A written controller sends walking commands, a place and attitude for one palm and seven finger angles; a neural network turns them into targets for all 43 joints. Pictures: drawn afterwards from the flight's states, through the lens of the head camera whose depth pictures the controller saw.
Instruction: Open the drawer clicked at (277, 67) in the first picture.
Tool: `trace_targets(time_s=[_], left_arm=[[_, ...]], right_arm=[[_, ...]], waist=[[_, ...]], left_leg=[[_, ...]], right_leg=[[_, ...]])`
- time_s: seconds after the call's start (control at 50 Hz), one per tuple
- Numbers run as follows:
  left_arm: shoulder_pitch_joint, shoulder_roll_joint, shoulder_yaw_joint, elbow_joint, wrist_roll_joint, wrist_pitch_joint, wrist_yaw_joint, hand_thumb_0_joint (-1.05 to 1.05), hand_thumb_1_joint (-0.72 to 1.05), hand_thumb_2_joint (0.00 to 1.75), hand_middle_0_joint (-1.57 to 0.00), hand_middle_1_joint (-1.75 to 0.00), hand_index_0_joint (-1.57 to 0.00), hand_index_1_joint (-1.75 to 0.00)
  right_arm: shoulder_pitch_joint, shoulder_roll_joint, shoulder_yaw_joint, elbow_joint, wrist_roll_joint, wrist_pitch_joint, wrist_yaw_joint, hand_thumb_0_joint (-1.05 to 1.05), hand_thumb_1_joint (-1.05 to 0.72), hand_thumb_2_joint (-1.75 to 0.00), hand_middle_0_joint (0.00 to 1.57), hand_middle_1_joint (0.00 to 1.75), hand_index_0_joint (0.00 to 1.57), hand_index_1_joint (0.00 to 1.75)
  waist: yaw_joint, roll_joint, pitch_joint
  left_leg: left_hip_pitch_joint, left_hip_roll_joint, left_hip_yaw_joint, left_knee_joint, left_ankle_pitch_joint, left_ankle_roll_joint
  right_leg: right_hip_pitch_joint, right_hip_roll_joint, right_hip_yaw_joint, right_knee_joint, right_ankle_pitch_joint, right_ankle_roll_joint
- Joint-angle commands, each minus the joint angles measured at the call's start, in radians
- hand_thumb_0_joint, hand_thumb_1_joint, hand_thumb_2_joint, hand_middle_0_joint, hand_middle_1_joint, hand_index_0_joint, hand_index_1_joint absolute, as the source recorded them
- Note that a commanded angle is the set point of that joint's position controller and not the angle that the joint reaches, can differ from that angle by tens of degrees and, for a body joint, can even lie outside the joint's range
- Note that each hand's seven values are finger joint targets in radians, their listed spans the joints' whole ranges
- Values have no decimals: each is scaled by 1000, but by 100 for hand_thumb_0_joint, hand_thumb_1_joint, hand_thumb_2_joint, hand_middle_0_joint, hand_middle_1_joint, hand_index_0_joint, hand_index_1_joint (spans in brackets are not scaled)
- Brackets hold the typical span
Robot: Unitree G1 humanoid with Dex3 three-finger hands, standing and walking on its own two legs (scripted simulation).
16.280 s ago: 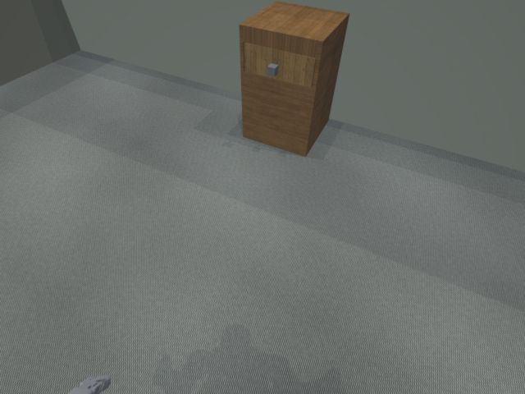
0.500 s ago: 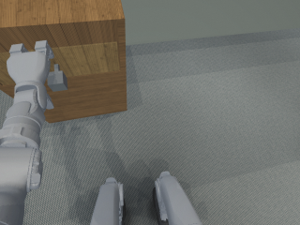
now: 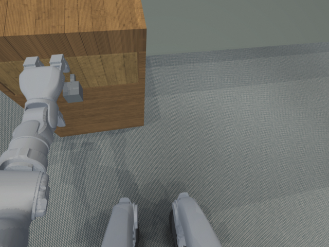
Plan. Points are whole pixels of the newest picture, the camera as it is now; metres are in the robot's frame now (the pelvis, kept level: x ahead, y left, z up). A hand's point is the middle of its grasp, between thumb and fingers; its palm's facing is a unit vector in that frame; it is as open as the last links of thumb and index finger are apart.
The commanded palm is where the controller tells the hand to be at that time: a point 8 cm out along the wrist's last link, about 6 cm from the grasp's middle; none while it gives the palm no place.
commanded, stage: re-aim the fingers above the handle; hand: left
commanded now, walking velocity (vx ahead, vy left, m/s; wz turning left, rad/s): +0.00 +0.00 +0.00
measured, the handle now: (73, 86) +0.55 +0.24 -0.11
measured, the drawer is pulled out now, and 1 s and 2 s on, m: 0.00 0.00 0.00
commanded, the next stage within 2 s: lower the fingers behind the handle in 1.68 s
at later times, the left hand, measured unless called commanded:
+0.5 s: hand (55, 90) +0.50 +0.26 -0.05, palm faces -0.03 -0.05 -1.00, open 13.8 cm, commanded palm +0.49 +0.24 +0.01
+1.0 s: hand (51, 91) +0.49 +0.26 -0.03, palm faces +0.03 -0.04 -1.00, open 13.9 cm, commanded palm +0.47 +0.24 +0.01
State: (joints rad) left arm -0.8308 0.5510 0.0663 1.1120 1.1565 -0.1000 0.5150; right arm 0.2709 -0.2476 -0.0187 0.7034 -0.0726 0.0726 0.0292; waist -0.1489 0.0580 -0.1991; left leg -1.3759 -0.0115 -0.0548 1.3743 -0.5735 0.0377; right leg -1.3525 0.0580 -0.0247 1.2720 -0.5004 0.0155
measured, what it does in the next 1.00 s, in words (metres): stands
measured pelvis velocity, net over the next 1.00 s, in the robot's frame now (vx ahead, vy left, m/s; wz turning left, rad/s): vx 0.00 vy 0.00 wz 0.00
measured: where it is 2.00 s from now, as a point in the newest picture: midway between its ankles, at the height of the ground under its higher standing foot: (155, 246)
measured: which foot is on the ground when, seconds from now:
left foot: down 0.00-1.00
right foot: down 0.00-1.00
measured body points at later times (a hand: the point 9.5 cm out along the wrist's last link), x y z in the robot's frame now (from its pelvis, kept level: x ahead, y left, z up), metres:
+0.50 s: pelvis +0.00 -0.01 +0.00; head +0.18 +0.02 +0.41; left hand +0.50 +0.26 +0.01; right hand +0.02 -0.28 -0.12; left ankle +0.02 +0.09 -0.60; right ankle +0.04 -0.13 -0.60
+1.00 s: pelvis +0.00 +0.00 +0.01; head +0.17 +0.03 +0.42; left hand +0.48 +0.26 +0.02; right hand +0.06 -0.27 -0.12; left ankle +0.02 +0.09 -0.60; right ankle +0.04 -0.13 -0.60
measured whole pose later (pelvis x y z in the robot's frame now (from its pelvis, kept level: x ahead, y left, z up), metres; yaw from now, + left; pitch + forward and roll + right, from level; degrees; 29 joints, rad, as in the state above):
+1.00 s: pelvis +0.00 +0.00 +0.01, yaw +0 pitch +32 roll -5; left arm -0.80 0.54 0.08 1.12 1.17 -0.10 0.57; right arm 0.24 -0.25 -0.01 0.69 -0.07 0.07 0.03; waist -0.15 0.05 -0.21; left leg -1.33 -0.01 -0.05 1.35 -0.58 0.04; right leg -1.31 0.06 -0.02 1.26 -0.51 0.01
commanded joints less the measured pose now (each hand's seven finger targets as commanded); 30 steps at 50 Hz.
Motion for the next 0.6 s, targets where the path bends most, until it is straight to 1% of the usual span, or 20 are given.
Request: trace_targets(time_s=[0.0, 0.04, 0.08, 0.1, 0.12, 0.14, 0.2, 0.22, 0.24, 0.26, 0.3, 0.32, 0.36, 0.38, 0.42, 0.44, 0.48, 0.5, 0.56, 0.58], left_arm=[[-457, 261, 58, -196, -7, 29, 68, 0, -50, 30, -30, -120, -30, -120], [-453, 233, 28, -143, -9, 61, 62, 0, -50, 30, -30, -120, -30, -120], [-419, 263, 42, -110, -15, 87, 45, 0, -50, 30, -30, -120, -30, -120], [-404, 295, 64, -117, -21, 92, 30, 0, -50, 30, -30, -120, -30, -120], [-387, 283, 50, -114, -19, 94, 18, 0, -50, 30, -30, -120, -30, -120], [-370, 262, 36, -104, -27, 97, 4, 0, -50, 30, -30, -120, -30, -120], [-350, 235, 13, -101, -36, 75, -35, 0, -50, 30, -30, -120, -30, -120], [-337, 247, 17, -103, -32, 62, -42, 0, -50, 30, -30, -120, -30, -120], [-352, 227, 2, -109, -38, 49, -47, 0, -50, 30, -30, -120, -30, -120], [-363, 237, 7, -111, -37, 31, -49, 0, -50, 30, -30, -120, -30, -120], [-378, 256, 24, -131, -34, -7, -46, 0, -50, 30, -30, -120, -30, -120], [-404, 287, 42, -153, -24, -27, -36, 0, -50, 30, -30, -120, -30, -120], [-396, 311, 69, -157, -12, -48, -13, 0, -50, 30, -30, -120, -30, -120], [-391, 327, 84, -157, -6, -52, 1, 0, -50, 30, -30, -120, -30, -120], [-411, 358, 110, -179, 6, -52, 33, 0, -50, 30, -30, -120, -30, -120], [-395, 331, 99, -155, 4, -39, 47, 0, -50, 30, -30, -120, -30, -120], [-405, 348, 108, -133, 4, -12, 65, 0, -50, 30, -30, -120, -30, -120], [-388, 354, 118, -119, -5, 4, 65, 0, -50, 30, -30, -120, -30, -120], [-425, 344, 89, -149, -9, 41, 47, 0, -50, 30, -30, -120, -30, -120], [-414, 314, 64, -148, -14, 52, 33, 0, -50, 30, -30, -120, -30, -120]], right_arm=[[189, -193, -68, -19, 2, -10, -12, 0, -90, -90, 20, 30, 20, 30], [191, -192, -63, -16, 5, -8, -10, 0, -90, -90, 20, 30, 20, 30], [191, -195, -56, -21, 8, -8, -8, 0, -90, -90, 20, 30, 20, 30], [188, -199, -50, -28, 9, -5, -10, 0, -90, -90, 20, 30, 20, 30], [190, -195, -49, -36, 13, -4, -10, 0, -90, -90, 20, 30, 20, 30], [189, -193, -48, -39, 13, -2, -11, 0, -90, -90, 20, 30, 20, 30], [187, -188, -45, -43, 17, -6, -17, 0, -90, -90, 20, 30, 20, 30], [185, -189, -44, -46, 18, -7, -20, 0, -90, -90, 20, 30, 20, 30], [187, -187, -44, -44, 18, -10, -24, 0, -90, -90, 20, 30, 20, 30], [188, -186, -45, -42, 18, -13, -28, 0, -90, -90, 20, 30, 20, 30], [182, -186, -45, -41, 15, -17, -33, 0, -90, -90, 20, 30, 20, 30], [185, -190, -47, -38, 13, -20, -35, 0, -90, -90, 20, 30, 20, 30], [186, -190, -49, -36, 10, -22, -36, 0, -90, -90, 20, 30, 20, 30], [182, -192, -49, -36, 6, -22, -34, 0, -90, -90, 20, 30, 20, 30], [184, -194, -52, -34, 3, -19, -28, 0, -90, -90, 20, 30, 20, 30], [183, -193, -54, -33, 2, -19, -23, 0, -90, -90, 20, 30, 20, 30], [189, -198, -54, -29, 2, -19, -18, 0, -90, -90, 20, 30, 20, 30], [189, -200, -53, -32, 4, -19, -14, 0, -90, -90, 20, 30, 20, 30], [201, -204, -57, -33, 12, -19, -11, 0, -90, -90, 20, 30, 20, 30], [203, -202, -59, -33, 13, -19, -11, 0, -90, -90, 20, 30, 20, 30]], waist=[[-25, 191, -608], [-37, 174, -562], [-28, 158, -555], [-13, 149, -572], [-12, 159, -584], [-13, 140, -560], [-28, 91, -516], [-22, 95, -505], [-35, 80, -480], [-42, 56, -474], [-34, 77, -460], [-37, 87, -481], [-26, 90, -501], [-17, 107, -499], [-4, 165, -547], [-7, 157, -550], [-13, 141, -560], [-7, 132, -576], [-15, 163, -646], [-17, 170, -646]], left_leg=[[584, 34, -30, -173, 521, -20], [556, 32, -24, -181, 486, -15], [520, 27, -7, -184, 459, -6], [521, 27, -8, -193, 470, -6], [528, 25, -5, -196, 480, -5], [513, 23, 1, -196, 468, -2], [466, 25, 7, -201, 422, 8], [447, 23, 12, -198, 399, 9], [425, 23, 14, -192, 374, 13], [402, 23, 15, -186, 356, 17], [383, 22, 12, -181, 337, 15], [385, 23, 11, -171, 339, 16], [374, 21, 13, -154, 348, 15], [371, 20, 12, -150, 352, 12], [411, 21, 6, -144, 402, 4], [413, 20, 6, -138, 407, 3], [404, 21, 8, -133, 416, 3], [412, 21, 9, -136, 430, 4], [469, 23, 5, -143, 463, 0], [491, 23, 2, -147, 473, -2]], right_leg=[[202, 6, -49, -116, 270, -61], [206, 6, -52, -131, 259, -58], [249, 8, -46, -139, 268, -57], [278, 6, -45, -136, 284, -59], [286, 7, -43, -138, 296, -58], [302, 8, -42, -147, 301, -58], [320, 7, -33, -160, 296, -55], [312, 7, -29, -161, 277, -55], [308, 8, -27, -165, 264, -55], [302, 8, -22, -166, 253, -52], [280, 6, -19, -155, 226, -58], [264, 6, -16, -146, 221, -56], [257, 8, -16, -130, 221, -58], [246, 7, -17, -122, 218, -61], [229, 7, -21, -99, 237, -62], [223, 9, -25, -97, 238, -62], [236, 8, -28, -94, 254, -57], [255, 8, -27, -93, 273, -56], [271, 7, -31, -98, 304, -52], [275, 9, -33, -105, 310, -53]])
